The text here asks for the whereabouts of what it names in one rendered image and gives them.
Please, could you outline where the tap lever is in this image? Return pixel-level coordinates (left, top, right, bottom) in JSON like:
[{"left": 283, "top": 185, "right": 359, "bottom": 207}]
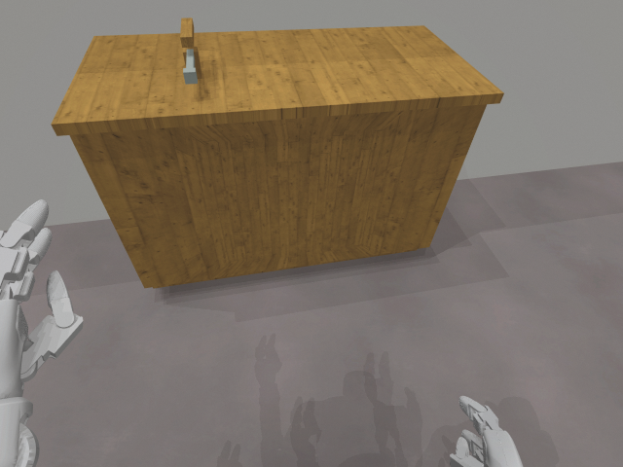
[{"left": 183, "top": 49, "right": 198, "bottom": 85}]

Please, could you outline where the right robot hand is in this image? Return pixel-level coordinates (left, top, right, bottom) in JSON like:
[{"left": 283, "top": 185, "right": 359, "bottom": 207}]
[{"left": 450, "top": 396, "right": 523, "bottom": 467}]

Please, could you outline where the counter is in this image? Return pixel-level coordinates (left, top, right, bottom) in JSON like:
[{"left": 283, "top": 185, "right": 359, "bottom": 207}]
[{"left": 51, "top": 18, "right": 504, "bottom": 289}]

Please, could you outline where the left robot hand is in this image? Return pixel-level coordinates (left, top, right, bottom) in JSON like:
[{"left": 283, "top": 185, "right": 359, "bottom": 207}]
[{"left": 0, "top": 199, "right": 83, "bottom": 399}]

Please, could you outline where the left robot forearm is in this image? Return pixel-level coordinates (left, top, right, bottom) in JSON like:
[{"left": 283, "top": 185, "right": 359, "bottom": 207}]
[{"left": 0, "top": 397, "right": 40, "bottom": 467}]

